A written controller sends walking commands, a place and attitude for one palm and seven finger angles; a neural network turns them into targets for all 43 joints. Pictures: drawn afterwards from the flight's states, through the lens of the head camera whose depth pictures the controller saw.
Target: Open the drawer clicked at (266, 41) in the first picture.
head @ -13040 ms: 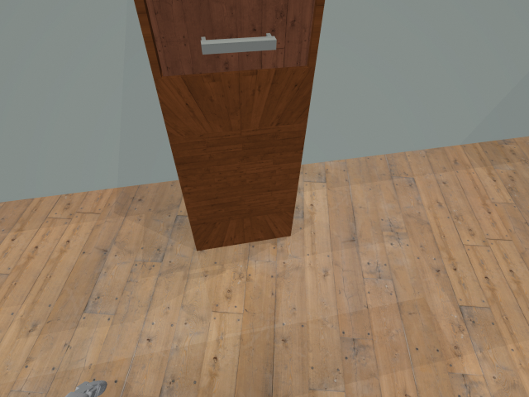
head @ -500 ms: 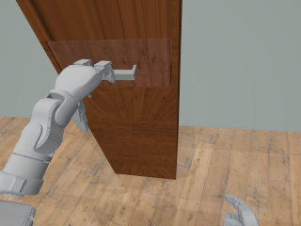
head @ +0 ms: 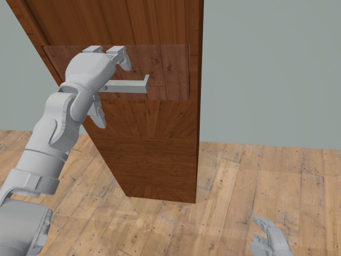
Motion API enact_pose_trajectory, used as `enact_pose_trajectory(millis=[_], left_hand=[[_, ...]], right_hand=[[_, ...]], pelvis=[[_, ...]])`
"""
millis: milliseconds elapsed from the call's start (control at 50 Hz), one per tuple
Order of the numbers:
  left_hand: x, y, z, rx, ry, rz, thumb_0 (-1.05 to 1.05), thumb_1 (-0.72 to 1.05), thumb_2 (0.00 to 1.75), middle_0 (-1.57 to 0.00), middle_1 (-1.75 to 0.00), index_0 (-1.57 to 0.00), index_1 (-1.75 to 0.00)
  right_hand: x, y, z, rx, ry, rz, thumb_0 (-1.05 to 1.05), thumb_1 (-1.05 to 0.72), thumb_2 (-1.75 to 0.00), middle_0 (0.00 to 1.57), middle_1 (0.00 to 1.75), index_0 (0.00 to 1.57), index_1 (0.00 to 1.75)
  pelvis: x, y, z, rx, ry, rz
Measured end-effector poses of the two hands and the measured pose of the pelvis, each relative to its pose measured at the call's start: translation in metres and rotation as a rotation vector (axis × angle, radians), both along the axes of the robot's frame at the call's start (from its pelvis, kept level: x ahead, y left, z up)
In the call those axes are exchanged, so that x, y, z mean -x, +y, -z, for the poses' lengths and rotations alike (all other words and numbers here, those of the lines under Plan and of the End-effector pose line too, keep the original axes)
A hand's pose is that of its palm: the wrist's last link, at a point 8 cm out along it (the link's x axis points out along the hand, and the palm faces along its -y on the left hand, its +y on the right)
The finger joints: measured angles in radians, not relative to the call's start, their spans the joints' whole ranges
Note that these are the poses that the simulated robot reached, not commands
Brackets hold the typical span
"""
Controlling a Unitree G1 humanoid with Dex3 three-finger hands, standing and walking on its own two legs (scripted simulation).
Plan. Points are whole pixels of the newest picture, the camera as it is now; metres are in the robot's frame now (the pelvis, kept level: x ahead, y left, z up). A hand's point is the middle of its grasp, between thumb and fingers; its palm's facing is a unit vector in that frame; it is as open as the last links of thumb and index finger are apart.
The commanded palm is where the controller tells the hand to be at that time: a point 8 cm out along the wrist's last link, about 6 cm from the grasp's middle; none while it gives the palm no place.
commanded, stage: move the hooked fingers above the handle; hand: left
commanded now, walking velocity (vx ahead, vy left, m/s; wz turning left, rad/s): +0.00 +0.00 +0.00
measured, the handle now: (117, 81) +0.52 +0.20 +0.14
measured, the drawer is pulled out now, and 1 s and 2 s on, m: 0.00 0.00 0.00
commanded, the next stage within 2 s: none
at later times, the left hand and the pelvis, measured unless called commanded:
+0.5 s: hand (110, 70) +0.47 +0.18 +0.21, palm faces +0.13 -0.06 -0.99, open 13.8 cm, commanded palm +0.43 +0.19 +0.25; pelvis +0.01 +0.01 +0.00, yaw +0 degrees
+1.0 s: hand (95, 75) +0.45 +0.21 +0.21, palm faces +0.09 -0.01 -1.00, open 13.8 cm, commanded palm +0.43 +0.20 +0.26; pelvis +0.00 +0.00 +0.00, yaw +0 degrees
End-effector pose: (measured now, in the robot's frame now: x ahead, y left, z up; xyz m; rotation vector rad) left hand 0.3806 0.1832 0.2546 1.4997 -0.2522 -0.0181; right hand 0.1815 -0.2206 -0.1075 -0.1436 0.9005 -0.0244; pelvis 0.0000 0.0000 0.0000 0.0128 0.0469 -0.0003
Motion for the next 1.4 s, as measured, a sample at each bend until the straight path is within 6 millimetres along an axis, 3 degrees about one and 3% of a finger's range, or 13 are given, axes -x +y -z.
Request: enact_pose_trajectory(millis=[80, 140, 200, 260, 380, 520, 600, 680, 760, 860, 1040, 1260, 1400], left_hand=[[-0.021, 0.037, -0.020, -0.006, -0.033, -0.231, 0.01, -0.49, 0.30, -0.32, -1.20, -0.33, -1.20], [-0.027, 0.053, -0.015, -0.047, 0.051, -0.354, 0.00, -0.49, 0.30, -0.32, -1.20, -0.32, -1.20], [-0.027, 0.043, 0.006, -0.069, 0.177, -0.324, 0.00, -0.48, 0.30, -0.31, -1.20, -0.32, -1.20], [-0.025, 0.010, 0.032, -0.074, 0.276, -0.149, 0.00, -0.48, 0.30, -0.31, -1.20, -0.32, -1.20], [-0.028, -0.021, 0.016, -0.041, 0.119, 0.081, 0.00, -0.48, 0.30, -0.32, -1.21, -0.32, -1.22], [-0.065, 0.003, -0.007, -0.008, 0.029, -0.119, 0.01, -0.49, 0.30, -0.34, -1.23, -0.33, -1.22], [-0.063, -0.002, -0.008, -0.041, 0.057, -0.164, 0.00, -0.48, 0.30, -0.37, -1.25, -0.36, -1.25], [-0.058, 0.002, 0.011, -0.037, 0.161, -0.183, 0.00, -0.49, 0.30, -0.35, -1.23, -0.35, -1.24], [-0.044, 0.002, 0.027, -0.047, 0.198, -0.116, 0.00, -0.49, 0.30, -0.34, -1.22, -0.34, -1.22], [-0.031, 0.004, 0.021, -0.048, 0.123, -0.044, 0.00, -0.49, 0.30, -0.33, -1.21, -0.33, -1.21], [-0.049, 0.030, -0.009, -0.056, 0.080, -0.209, 0.00, -0.49, 0.30, -0.32, -1.20, -0.33, -1.20], [-0.058, -0.019, 0.025, -0.028, 0.196, -0.014, 0.00, -0.49, 0.30, -0.32, -1.20, -0.32, -1.20], [-0.062, 0.013, 0.002, -0.021, 0.047, -0.081, 0.01, -0.48, 0.30, -0.35, -1.22, -0.33, -1.20]], right_hand=[[0.011, -0.002, 0.009, -0.014, 0.067, 0.005, 0.00, -0.90, -0.90, 0.20, 0.30, 0.20, 0.30], [0.021, -0.007, 0.015, -0.022, 0.120, 0.019, 0.00, -0.90, -0.90, 0.20, 0.30, 0.20, 0.30], [0.027, -0.013, 0.018, -0.007, 0.153, 0.029, 0.01, -0.90, -0.90, 0.20, 0.30, 0.20, 0.30], [0.028, -0.017, 0.016, 0.025, 0.151, 0.040, 0.01, -0.90, -0.90, 0.20, 0.30, 0.20, 0.30], [0.028, -0.019, 0.012, 0.062, 0.116, 0.058, 0.01, -0.90, -0.90, 0.20, 0.30, 0.20, 0.30], [0.047, -0.013, 0.021, 0.022, 0.176, 0.076, 0.00, -0.90, -0.90, 0.20, 0.30, 0.20, 0.30], [0.061, -0.011, 0.027, -0.005, 0.218, 0.096, 0.00, -0.90, -0.90, 0.20, 0.30, 0.20, 0.30], [0.068, -0.013, 0.025, -0.012, 0.215, 0.128, 0.01, -0.90, -0.90, 0.20, 0.30, 0.20, 0.30], [0.068, -0.019, 0.019, 0.013, 0.186, 0.138, 0.01, -0.90, -0.90, 0.20, 0.30, 0.20, 0.30], [0.062, -0.026, 0.015, 0.056, 0.162, 0.118, 0.01, -0.90, -0.90, 0.20, 0.30, 0.20, 0.30], [0.059, -0.028, 0.016, 0.055, 0.160, 0.109, 0.00, -0.90, -0.90, 0.20, 0.30, 0.20, 0.30], [0.062, -0.021, 0.016, 0.038, 0.159, 0.145, 0.00, -0.90, -0.90, 0.20, 0.30, 0.20, 0.30], [0.067, -0.020, 0.022, 0.035, 0.194, 0.142, 0.00, -0.90, -0.90, 0.20, 0.30, 0.20, 0.30]], pelvis=[[-0.002, -0.002, 0.000, -0.001, 0.024, 0.007], [-0.005, -0.001, 0.000, -0.001, 0.036, 0.001], [-0.007, 0.001, 0.000, -0.001, 0.034, -0.013], [-0.009, 0.002, 0.001, -0.002, 0.026, -0.020], [-0.010, 0.006, 0.002, 0.001, 0.028, -0.016], [-0.006, 0.007, 0.002, 0.000, 0.071, 0.007], [-0.007, 0.008, 0.002, -0.001, 0.073, 0.015], [-0.007, 0.007, 0.002, -0.004, 0.053, 0.024], [-0.005, 0.005, 0.001, -0.004, 0.034, 0.024], [0.000, 0.003, 0.002, 0.000, 0.024, 0.009], [0.003, 0.003, 0.002, 0.002, 0.048, -0.006], [-0.005, 0.006, 0.002, 0.000, 0.043, 0.017], [-0.009, 0.006, 0.002, 0.001, 0.062, 0.031]])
